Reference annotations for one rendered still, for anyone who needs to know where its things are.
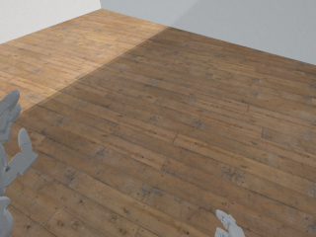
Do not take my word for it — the right robot hand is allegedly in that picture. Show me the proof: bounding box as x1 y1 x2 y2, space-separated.
214 209 246 237

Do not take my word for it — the robot left forearm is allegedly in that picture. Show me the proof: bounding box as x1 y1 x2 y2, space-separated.
0 197 14 237

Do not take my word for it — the left robot hand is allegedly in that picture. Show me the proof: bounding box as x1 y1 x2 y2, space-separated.
0 89 38 197

